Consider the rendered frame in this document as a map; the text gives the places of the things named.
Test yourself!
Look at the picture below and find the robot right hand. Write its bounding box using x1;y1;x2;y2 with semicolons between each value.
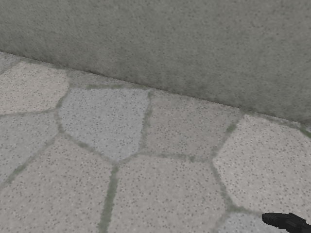
261;213;311;233

